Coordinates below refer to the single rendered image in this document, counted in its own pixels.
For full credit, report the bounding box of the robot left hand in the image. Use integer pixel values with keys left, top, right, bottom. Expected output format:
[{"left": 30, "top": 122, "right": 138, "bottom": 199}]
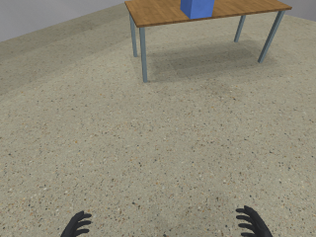
[{"left": 60, "top": 210, "right": 92, "bottom": 237}]

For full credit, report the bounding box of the robot right hand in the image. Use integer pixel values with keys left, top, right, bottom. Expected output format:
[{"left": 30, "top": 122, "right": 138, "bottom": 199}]
[{"left": 236, "top": 205, "right": 273, "bottom": 237}]

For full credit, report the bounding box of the carton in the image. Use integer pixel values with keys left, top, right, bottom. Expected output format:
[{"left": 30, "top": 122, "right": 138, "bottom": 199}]
[{"left": 180, "top": 0, "right": 215, "bottom": 19}]

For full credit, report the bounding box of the table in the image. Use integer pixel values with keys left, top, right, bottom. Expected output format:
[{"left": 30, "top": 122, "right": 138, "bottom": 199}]
[{"left": 124, "top": 0, "right": 292, "bottom": 83}]

